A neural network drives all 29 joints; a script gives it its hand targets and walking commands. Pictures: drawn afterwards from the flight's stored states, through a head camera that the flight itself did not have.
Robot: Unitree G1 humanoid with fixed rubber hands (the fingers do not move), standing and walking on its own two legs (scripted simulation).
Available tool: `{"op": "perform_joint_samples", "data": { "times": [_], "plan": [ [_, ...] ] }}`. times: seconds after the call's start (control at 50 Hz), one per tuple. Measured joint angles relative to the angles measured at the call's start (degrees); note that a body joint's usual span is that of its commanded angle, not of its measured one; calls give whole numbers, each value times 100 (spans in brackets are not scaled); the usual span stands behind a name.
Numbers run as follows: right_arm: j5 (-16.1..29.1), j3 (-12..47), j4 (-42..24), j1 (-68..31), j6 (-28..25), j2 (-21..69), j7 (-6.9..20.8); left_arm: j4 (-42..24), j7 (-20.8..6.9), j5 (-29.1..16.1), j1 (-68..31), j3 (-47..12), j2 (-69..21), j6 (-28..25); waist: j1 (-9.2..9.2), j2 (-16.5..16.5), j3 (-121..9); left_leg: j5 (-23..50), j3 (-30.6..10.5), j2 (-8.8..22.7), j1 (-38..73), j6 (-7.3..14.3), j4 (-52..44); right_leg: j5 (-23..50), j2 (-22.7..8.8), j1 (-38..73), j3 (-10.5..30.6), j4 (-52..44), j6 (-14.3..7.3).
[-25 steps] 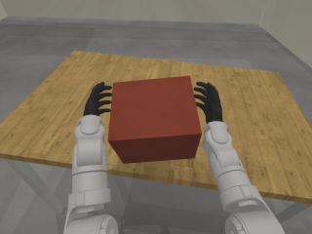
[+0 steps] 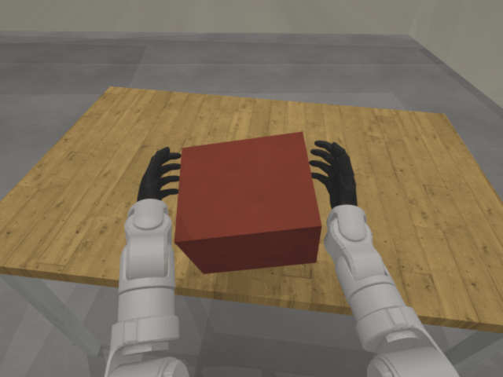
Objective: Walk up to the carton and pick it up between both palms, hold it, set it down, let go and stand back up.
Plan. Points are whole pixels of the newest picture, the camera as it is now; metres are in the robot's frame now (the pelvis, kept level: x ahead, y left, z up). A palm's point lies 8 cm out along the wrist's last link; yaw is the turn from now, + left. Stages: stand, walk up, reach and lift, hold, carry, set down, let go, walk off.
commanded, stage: set down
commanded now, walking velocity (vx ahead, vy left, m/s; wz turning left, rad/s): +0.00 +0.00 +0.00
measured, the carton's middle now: (250, 206) +0.38 -0.01 +0.09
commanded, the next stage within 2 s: none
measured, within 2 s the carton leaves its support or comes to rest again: neither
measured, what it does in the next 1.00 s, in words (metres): stands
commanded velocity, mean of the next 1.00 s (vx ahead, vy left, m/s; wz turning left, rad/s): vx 0.00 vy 0.00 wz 0.00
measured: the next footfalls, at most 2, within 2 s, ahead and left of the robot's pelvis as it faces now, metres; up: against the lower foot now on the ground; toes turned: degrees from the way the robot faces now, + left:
none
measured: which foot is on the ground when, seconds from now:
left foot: down 0.00-1.00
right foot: down 0.00-1.00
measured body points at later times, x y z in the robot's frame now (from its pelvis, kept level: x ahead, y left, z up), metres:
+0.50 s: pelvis -0.02 +0.00 +0.00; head -0.03 +0.03 +0.45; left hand +0.38 +0.13 +0.10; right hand +0.36 -0.16 +0.11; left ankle +0.00 +0.13 -0.75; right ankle -0.04 -0.12 -0.75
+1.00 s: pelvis -0.01 +0.00 +0.00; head +0.00 +0.02 +0.45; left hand +0.39 +0.13 +0.07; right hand +0.38 -0.16 +0.09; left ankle +0.00 +0.13 -0.75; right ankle -0.04 -0.12 -0.75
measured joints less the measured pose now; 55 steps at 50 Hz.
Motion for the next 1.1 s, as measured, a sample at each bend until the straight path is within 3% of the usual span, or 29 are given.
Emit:
{"op": "perform_joint_samples", "data": {
  "times": [0.2,0.44,0.62,0.8,1.1],
  "plan": [
    [-461,-527,592,-234,-216,143,228,679,97,33,-183,186,-61,-415,170,-24,-145,114,65,28,-330,7,-7,119,21,-377,67,33,-10],
    [-1158,-1581,1526,-640,-517,260,535,1977,274,19,-662,395,-51,-1050,267,-23,-337,265,132,49,-592,9,-97,246,37,-711,133,34,-25],
    [-1615,-2193,1820,-784,-593,312,651,2777,381,2,-960,653,-88,-1571,361,49,-425,370,238,63,-734,16,-249,323,46,-954,235,9,-25],
    [-1996,-2515,1894,-829,-602,402,704,3170,419,-24,-1020,828,-75,-1978,445,64,-528,397,246,71,-865,0,-322,333,55,-1101,239,-32,-35],
    [-2291,-2752,2070,-813,-741,504,666,3499,459,-104,-948,808,24,-2359,379,51,-687,305,215,87,-1139,-23,-210,286,69,-1316,205,-23,-44]
  ]
}}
